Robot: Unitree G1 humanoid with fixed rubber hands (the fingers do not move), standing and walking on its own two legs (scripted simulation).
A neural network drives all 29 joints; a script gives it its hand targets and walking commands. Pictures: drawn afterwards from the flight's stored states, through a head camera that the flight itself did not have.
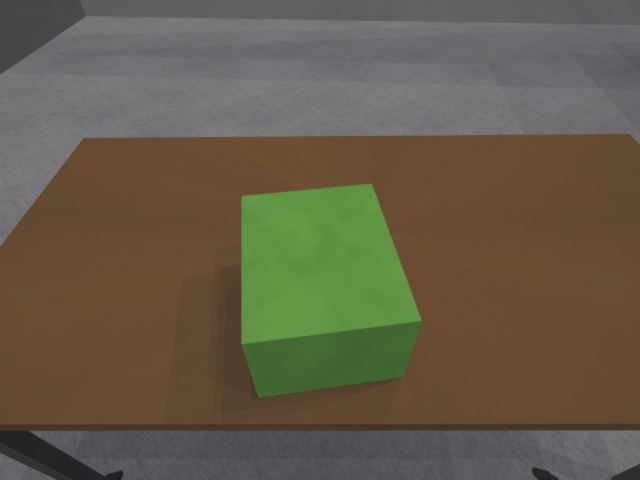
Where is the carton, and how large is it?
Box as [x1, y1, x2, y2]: [241, 184, 421, 397]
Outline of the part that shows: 371,184 242,196 241,344 259,397 403,376 421,320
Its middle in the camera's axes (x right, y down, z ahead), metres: +0.00 +0.06 +0.65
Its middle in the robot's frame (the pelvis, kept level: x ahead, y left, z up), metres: +0.45 +0.03 -0.04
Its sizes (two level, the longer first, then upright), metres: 0.286 0.230 0.167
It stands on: a table, 0.64 m high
